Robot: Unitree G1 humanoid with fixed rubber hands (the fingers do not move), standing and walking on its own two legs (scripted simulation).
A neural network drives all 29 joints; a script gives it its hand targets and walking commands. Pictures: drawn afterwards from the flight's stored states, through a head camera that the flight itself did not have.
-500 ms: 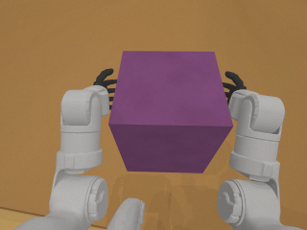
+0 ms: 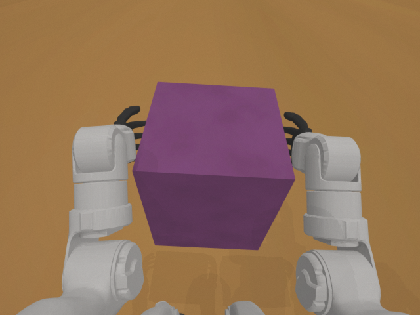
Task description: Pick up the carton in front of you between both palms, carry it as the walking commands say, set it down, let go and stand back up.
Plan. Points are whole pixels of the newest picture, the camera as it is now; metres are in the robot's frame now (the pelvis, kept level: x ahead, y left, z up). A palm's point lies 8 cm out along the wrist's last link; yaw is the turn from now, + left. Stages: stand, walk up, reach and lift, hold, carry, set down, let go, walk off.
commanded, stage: carry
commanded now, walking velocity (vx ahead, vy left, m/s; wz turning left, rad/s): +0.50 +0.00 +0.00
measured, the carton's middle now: (211, 171) +0.38 -0.02 +0.07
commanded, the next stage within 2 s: none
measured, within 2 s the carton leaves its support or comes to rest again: neither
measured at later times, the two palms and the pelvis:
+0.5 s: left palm (147, 38) +0.63 +0.11 +0.20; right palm (285, 39) +0.64 -0.19 +0.20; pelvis +0.27 -0.05 +0.03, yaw +2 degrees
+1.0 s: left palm (140, 30) +0.85 +0.16 +0.12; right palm (242, 26) +0.86 -0.14 +0.12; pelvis +0.55 -0.01 +0.04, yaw +1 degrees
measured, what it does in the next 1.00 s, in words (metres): climbs: right foot, then left foot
